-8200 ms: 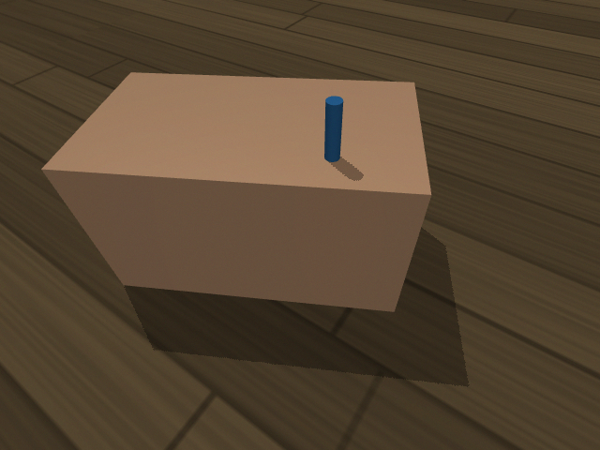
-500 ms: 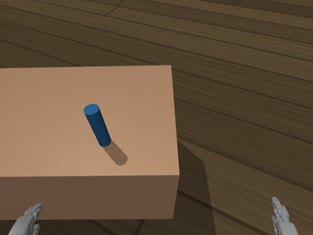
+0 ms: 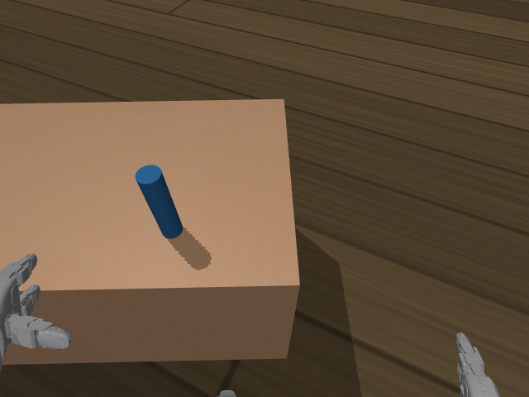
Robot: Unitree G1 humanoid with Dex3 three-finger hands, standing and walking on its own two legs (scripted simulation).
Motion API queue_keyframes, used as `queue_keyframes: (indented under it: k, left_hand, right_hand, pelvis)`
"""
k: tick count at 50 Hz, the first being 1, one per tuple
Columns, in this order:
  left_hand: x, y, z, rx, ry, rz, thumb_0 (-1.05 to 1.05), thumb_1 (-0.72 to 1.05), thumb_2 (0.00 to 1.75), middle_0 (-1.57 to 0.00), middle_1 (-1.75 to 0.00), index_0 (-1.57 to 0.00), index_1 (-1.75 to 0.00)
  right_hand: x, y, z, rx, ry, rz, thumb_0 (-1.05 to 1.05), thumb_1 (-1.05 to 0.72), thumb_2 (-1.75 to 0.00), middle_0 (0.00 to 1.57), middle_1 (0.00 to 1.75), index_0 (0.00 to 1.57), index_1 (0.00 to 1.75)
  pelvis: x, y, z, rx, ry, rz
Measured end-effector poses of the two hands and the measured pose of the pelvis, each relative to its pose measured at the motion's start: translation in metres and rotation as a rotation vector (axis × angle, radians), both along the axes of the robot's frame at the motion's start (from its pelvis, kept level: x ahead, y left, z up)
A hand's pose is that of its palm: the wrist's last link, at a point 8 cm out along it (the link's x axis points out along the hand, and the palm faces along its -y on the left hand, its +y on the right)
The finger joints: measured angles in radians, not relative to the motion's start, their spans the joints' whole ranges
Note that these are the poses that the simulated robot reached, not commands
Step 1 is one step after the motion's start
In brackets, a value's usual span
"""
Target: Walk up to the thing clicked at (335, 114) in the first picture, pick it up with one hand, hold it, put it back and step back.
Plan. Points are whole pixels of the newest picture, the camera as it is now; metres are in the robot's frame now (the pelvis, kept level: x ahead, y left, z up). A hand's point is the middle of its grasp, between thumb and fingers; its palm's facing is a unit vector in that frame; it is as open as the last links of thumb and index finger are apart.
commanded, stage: go down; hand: left
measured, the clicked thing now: (161, 205) +0.47 +0.23 -0.03
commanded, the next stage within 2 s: approach in 0.88 s
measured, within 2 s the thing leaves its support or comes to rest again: neither
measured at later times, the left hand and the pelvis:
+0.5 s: hand (32, 266) +0.31 +0.37 +0.03, palm faces +0.23 -0.96 -0.16, open 17.6 cm; pelvis +0.00 +0.00 +0.00, yaw -1 degrees
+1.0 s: hand (20, 242) +0.34 +0.39 +0.05, palm faces +0.24 -0.96 -0.11, open 17.7 cm; pelvis -0.01 +0.01 +0.00, yaw -1 degrees
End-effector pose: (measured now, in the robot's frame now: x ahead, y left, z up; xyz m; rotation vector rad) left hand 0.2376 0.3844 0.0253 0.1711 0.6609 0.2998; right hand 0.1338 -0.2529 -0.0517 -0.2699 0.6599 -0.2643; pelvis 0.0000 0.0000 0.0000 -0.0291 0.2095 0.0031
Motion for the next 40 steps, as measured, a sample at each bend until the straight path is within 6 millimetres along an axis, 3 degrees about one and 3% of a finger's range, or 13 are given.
queue_keyframes:
  k: [6,16,28,40]
  left_hand:
    - [0.016,0.011,0.003,-0.030,-0.037,-0.019,-0.01,-0.59,0.04,-0.07,-0.06,-0.07,-0.07]
    - [0.025,0.021,0.002,-0.043,-0.109,-0.027,-0.01,-0.60,0.05,-0.07,-0.06,-0.07,-0.07]
    - [0.051,0.038,0.023,-0.049,-0.225,-0.035,-0.01,-0.59,0.05,-0.07,-0.06,-0.07,-0.06]
    - [0.063,0.048,0.031,-0.061,-0.286,-0.032,-0.01,-0.60,0.03,-0.07,-0.05,-0.07,-0.05]
  right_hand:
    - [-0.003,0.003,0.000,0.010,0.011,0.006,-0.01,0.50,-0.05,0.06,0.06,0.05,0.05]
    - [-0.001,0.005,0.002,-0.004,0.030,0.041,-0.01,0.49,-0.06,0.06,0.06,0.05,0.05]
    - [0.001,0.004,0.004,-0.022,0.044,0.050,-0.01,0.48,-0.06,0.06,0.06,0.05,0.05]
    - [-0.004,0.003,0.010,-0.036,0.041,0.054,-0.01,0.48,-0.06,0.06,0.06,0.05,0.05]
  pelvis:
    - [0.001,0.003,0.001,0.000,0.009,-0.012]
    - [0.002,0.004,0.001,-0.004,0.021,-0.013]
    - [0.001,0.003,0.002,-0.008,0.031,-0.009]
    - [-0.004,0.006,0.001,-0.012,0.042,-0.013]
